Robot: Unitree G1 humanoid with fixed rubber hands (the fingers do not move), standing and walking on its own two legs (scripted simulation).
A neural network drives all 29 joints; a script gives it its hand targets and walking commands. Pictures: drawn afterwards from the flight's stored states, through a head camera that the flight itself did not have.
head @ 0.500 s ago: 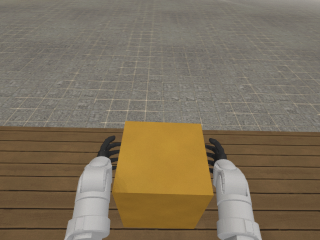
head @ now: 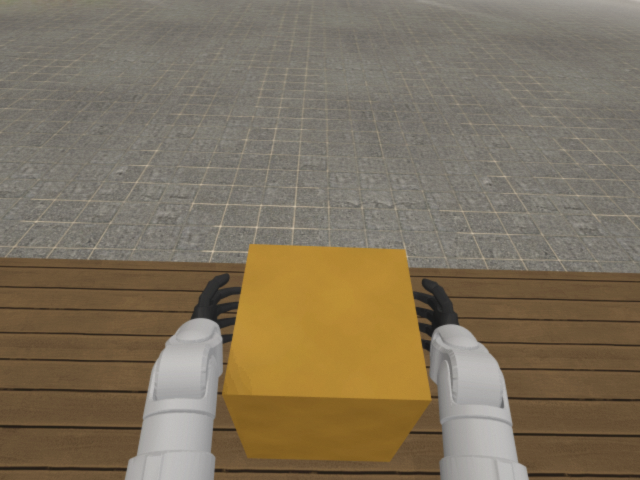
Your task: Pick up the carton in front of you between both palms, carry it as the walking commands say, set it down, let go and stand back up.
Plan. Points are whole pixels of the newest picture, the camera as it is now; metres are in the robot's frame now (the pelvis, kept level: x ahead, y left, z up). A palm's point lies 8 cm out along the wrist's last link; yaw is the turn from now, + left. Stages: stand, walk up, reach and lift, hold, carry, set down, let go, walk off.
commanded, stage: carry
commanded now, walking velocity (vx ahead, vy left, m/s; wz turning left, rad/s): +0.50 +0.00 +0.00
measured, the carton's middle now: (323, 358) +0.30 +0.00 -0.01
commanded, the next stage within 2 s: none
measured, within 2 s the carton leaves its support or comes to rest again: neither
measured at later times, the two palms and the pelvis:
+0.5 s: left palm (204, 224) +0.47 +0.19 +0.08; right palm (391, 221) +0.49 -0.11 +0.08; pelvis +0.21 +0.03 -0.02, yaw -1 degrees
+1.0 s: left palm (250, 142) +0.80 +0.16 +0.05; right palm (381, 144) +0.81 -0.14 +0.05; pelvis +0.54 +0.00 -0.02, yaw +2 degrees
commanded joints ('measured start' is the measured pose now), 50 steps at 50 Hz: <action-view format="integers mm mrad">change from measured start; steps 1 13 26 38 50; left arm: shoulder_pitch -524 -399 -493 -331 -327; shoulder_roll -894 -880 -774 -920 -949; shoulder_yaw -670 -779 -795 -756 -801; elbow -161 -405 -632 -483 -504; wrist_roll -337 -524 -582 -454 -528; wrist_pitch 14 313 449 396 368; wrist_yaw -212 -180 -185 -150 -190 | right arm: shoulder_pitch -539 -457 -351 -391 -363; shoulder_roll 909 848 802 900 900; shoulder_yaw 691 805 725 799 810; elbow -152 -502 -505 -524 -544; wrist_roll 342 503 472 566 527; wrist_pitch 18 329 417 414 387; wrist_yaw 218 162 146 211 207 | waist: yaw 10 33 -33 -20 24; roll -92 -133 299 125 -187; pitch -180 -255 -254 -133 -316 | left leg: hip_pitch -83 -207 473 364 -440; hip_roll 29 81 411 226 37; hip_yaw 52 168 -515 93 57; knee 23 267 -326 -300 888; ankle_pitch -103 245 -4 629 -64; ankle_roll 17 32 223 135 46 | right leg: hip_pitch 7 290 -467 -492 456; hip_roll -145 -176 13 -57 -408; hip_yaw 130 80 -218 -227 362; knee -146 -206 606 221 -236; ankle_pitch -273 34 -159 177 216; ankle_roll -81 -98 24 -12 -273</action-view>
